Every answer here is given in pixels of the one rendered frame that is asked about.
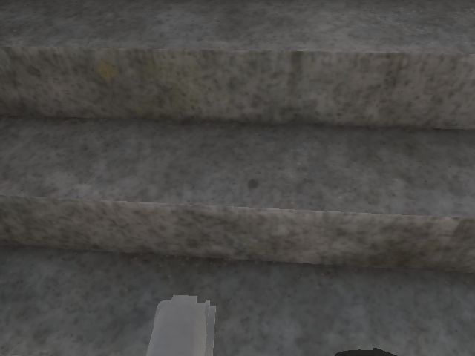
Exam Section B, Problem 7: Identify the left robot thigh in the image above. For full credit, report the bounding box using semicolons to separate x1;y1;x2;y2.
146;295;216;356

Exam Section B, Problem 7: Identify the left robot shin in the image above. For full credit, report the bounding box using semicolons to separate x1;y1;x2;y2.
154;300;171;322

